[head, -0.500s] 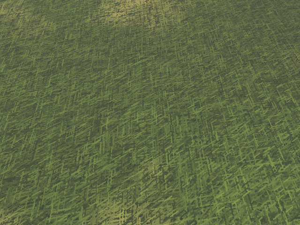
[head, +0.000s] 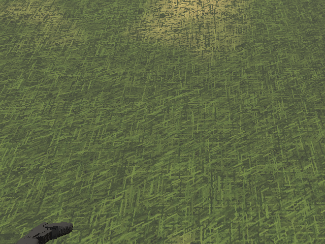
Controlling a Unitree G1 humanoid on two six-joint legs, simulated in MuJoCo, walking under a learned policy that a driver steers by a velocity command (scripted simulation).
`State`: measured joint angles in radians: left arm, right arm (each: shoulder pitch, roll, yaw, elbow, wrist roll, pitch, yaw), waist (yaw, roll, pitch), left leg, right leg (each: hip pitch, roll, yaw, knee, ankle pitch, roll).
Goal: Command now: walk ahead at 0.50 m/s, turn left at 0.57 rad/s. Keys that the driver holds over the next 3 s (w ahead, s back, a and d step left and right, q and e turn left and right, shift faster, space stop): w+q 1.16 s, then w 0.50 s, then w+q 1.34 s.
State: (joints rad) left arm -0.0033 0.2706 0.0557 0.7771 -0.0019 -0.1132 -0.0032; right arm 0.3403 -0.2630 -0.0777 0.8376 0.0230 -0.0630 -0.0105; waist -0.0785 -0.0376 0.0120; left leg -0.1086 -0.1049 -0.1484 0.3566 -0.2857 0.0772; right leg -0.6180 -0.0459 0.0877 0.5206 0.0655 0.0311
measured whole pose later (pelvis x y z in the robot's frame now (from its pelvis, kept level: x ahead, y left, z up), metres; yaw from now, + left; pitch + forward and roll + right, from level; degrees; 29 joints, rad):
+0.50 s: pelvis +0.27 -0.01 +0.00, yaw +18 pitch +2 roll -2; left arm 0.32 0.29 0.08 0.87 0.00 -0.09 0.00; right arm 0.11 -0.28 -0.07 0.64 0.03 -0.03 0.03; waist 0.09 0.04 0.03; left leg -0.69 0.11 -0.02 0.74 -0.01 0.02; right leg 0.02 0.00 -0.21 0.25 -0.30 0.00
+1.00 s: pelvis +0.52 +0.13 +0.00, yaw +35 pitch +2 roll +0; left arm 0.02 0.29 0.04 0.69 0.00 -0.10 -0.02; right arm 0.35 -0.29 -0.08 0.69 0.02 -0.04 -0.01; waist -0.08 -0.04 0.02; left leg -0.14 -0.11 -0.15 0.41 -0.30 0.07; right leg -0.62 -0.05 0.09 0.58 0.02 0.05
